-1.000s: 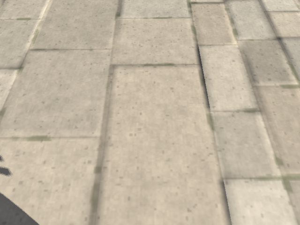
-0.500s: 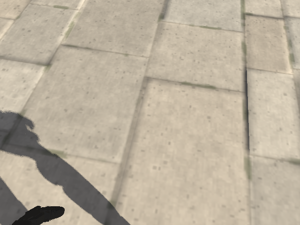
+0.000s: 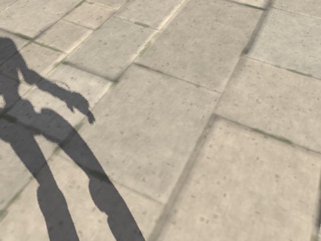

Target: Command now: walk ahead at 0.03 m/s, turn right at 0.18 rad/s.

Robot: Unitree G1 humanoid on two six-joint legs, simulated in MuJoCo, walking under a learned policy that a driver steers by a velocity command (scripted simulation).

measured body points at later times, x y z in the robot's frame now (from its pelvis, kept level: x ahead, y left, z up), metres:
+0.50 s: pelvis +0.01 -0.04 +0.01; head +0.04 -0.07 +0.46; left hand +0.22 +0.21 -0.07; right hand +0.10 -0.35 -0.10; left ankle +0.05 +0.13 -0.65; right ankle +0.01 -0.11 -0.73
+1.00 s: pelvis +0.03 +0.00 +0.01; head +0.07 +0.00 +0.46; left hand +0.31 +0.17 -0.10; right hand +0.01 -0.31 -0.08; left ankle +0.10 +0.10 -0.73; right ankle -0.06 -0.11 -0.67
